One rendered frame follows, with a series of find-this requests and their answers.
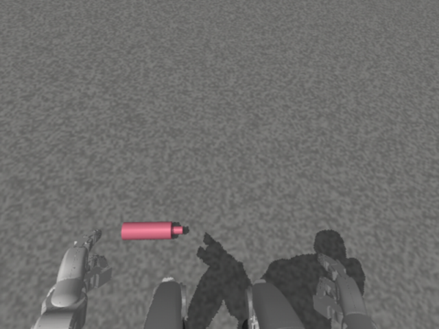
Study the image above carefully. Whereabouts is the bottle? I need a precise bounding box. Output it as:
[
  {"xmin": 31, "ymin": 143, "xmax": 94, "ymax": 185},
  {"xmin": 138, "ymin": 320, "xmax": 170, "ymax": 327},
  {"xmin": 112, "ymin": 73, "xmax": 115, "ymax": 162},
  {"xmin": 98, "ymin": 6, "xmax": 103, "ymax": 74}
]
[{"xmin": 121, "ymin": 221, "xmax": 183, "ymax": 240}]

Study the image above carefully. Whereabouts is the left robot hand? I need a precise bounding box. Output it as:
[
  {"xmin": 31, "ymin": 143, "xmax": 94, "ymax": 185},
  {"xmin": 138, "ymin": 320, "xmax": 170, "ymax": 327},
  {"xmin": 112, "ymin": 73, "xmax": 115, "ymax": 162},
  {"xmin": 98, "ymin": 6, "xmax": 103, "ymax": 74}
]
[{"xmin": 56, "ymin": 230, "xmax": 112, "ymax": 293}]

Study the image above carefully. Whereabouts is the right robot hand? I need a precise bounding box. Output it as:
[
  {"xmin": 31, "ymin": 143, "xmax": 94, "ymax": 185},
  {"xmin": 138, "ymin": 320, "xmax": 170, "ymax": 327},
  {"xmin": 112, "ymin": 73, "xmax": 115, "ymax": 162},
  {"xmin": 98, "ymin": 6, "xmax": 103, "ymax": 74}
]
[{"xmin": 313, "ymin": 253, "xmax": 368, "ymax": 324}]

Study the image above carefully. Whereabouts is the right robot arm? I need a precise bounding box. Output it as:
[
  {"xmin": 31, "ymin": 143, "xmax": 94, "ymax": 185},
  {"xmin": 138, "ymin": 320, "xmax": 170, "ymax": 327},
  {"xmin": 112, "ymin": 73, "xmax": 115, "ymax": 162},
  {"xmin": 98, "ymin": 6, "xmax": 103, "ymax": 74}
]
[{"xmin": 342, "ymin": 313, "xmax": 378, "ymax": 329}]

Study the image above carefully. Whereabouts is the left robot arm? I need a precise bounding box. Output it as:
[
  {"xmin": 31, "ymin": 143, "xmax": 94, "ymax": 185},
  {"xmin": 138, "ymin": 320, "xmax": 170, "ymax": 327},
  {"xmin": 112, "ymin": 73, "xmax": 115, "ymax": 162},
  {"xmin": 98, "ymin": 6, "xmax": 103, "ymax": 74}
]
[{"xmin": 31, "ymin": 278, "xmax": 88, "ymax": 329}]

